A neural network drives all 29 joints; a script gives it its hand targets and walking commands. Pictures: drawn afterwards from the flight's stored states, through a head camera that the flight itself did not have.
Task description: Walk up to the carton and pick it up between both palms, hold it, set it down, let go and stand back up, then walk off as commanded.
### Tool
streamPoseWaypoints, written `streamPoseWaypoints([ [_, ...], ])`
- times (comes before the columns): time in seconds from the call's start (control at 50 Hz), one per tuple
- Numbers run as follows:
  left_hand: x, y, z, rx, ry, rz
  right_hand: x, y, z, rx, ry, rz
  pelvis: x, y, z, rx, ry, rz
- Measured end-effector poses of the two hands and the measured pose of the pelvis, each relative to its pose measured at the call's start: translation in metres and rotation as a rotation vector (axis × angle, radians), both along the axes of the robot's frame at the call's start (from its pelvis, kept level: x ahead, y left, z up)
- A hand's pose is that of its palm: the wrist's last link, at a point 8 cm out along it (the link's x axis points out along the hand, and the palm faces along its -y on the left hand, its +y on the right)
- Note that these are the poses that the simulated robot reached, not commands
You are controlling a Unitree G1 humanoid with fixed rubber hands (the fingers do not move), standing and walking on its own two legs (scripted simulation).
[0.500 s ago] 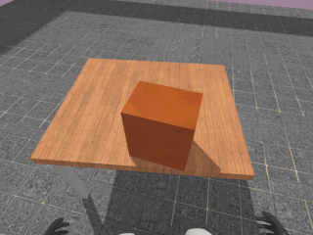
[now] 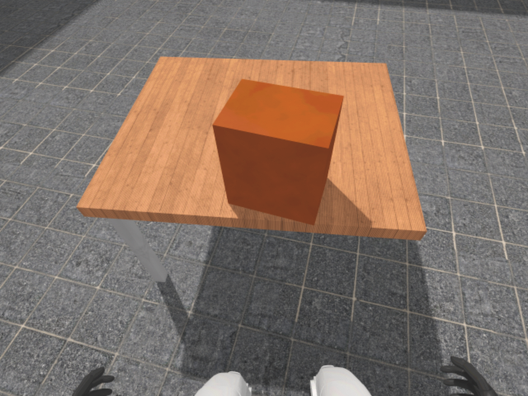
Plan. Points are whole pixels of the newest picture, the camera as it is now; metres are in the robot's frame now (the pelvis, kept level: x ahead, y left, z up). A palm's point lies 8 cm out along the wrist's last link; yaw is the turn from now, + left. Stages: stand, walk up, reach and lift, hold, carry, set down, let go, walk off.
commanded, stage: walk off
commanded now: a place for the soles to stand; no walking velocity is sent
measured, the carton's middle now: (279, 155) +0.60 -0.02 -0.06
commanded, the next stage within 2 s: none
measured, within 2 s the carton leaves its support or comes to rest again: neither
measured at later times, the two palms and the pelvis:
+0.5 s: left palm out of the picture -0.07 +0.32 -0.07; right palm out of the picture -0.04 -0.29 -0.09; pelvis -0.15 +0.00 +0.00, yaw -3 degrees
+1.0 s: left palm out of the picture -0.17 +0.34 -0.10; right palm out of the picture -0.15 -0.27 -0.06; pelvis -0.26 +0.04 +0.01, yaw -2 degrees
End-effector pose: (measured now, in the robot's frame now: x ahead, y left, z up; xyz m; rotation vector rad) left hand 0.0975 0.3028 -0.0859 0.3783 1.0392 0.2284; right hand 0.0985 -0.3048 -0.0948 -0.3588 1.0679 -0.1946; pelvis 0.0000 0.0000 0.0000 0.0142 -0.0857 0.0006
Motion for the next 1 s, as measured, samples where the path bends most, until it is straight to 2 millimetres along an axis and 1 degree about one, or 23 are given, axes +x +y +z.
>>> streamPoseWaypoints([
  [0.06, -0.019, 0.012, -0.014, -0.033, 0.002, 0.010, -0.017, 0.012, 0.007, -0.030, -0.019, 0.000, -0.017, 0.014, -0.004, -0.022, -0.031, -0.001],
  [0.12, -0.035, 0.017, -0.017, -0.056, 0.005, 0.021, -0.033, 0.017, 0.021, -0.053, -0.032, -0.002, -0.034, 0.020, 0.000, -0.033, -0.041, 0.002],
  [0.18, -0.057, 0.019, -0.019, -0.072, 0.029, 0.017, -0.040, 0.018, 0.033, -0.070, -0.060, 0.002, -0.051, 0.022, 0.004, -0.027, -0.028, -0.013],
  [0.24, -0.082, 0.019, -0.021, -0.075, 0.080, -0.002, -0.045, 0.020, 0.039, -0.067, -0.111, 0.007, -0.071, 0.023, 0.005, -0.020, -0.004, -0.040],
  [0.28, -0.098, 0.018, -0.019, -0.073, 0.099, -0.007, -0.054, 0.020, 0.038, -0.056, -0.129, 0.010, -0.083, 0.022, 0.005, -0.017, 0.006, -0.048],
  [0.32, -0.112, 0.018, -0.015, -0.061, 0.105, -0.005, -0.066, 0.019, 0.033, -0.040, -0.127, 0.007, -0.095, 0.019, 0.005, -0.013, 0.008, -0.051],
  [0.4, -0.143, 0.014, -0.005, -0.014, 0.101, 0.001, -0.095, 0.013, 0.012, 0.007, -0.114, 0.001, -0.123, 0.009, 0.000, 0.006, -0.005, -0.054],
  [0.44, -0.157, 0.015, 0.003, 0.010, 0.090, 0.008, -0.112, 0.012, 0.005, 0.024, -0.086, -0.001, -0.134, 0.006, 0.001, 0.013, -0.027, -0.047],
  [0.5, -0.167, 0.015, 0.013, 0.041, 0.067, 0.006, -0.134, 0.011, 0.002, 0.038, -0.069, -0.005, -0.147, 0.005, 0.004, 0.024, -0.034, -0.047],
  [0.58, -0.173, 0.017, 0.019, 0.056, 0.039, -0.002, -0.163, 0.010, -0.004, 0.039, -0.026, -0.003, -0.164, 0.007, 0.005, 0.034, -0.017, -0.029],
  [0.64, -0.185, 0.023, 0.022, 0.064, 0.025, 0.002, -0.180, 0.014, -0.006, 0.036, -0.001, 0.004, -0.177, 0.012, 0.005, 0.039, -0.012, -0.017],
  [0.7, -0.201, 0.031, 0.016, 0.051, 0.028, 0.010, -0.194, 0.021, -0.006, 0.022, 0.013, 0.009, -0.190, 0.021, 0.003, 0.032, -0.008, -0.008],
  [0.78, -0.224, 0.045, -0.002, 0.008, 0.035, 0.024, -0.215, 0.034, -0.001, -0.015, 0.015, 0.021, -0.210, 0.037, -0.003, 0.004, -0.014, 0.014],
  [0.84, -0.238, 0.050, -0.009, -0.021, 0.042, 0.035, -0.230, 0.040, 0.011, -0.038, 0.003, 0.011, -0.223, 0.044, 0.000, -0.013, -0.035, 0.005],
  [0.92, -0.253, 0.048, -0.013, -0.053, 0.048, 0.034, -0.241, 0.039, 0.029, -0.070, -0.021, 0.011, -0.239, 0.045, 0.006, -0.018, -0.026, -0.004],
  [1.0, -0.272, 0.042, -0.017, -0.065, 0.088, 0.011, -0.248, 0.035, 0.036, -0.076, -0.054, 0.009, -0.257, 0.042, 0.008, -0.020, 0.001, -0.029],
])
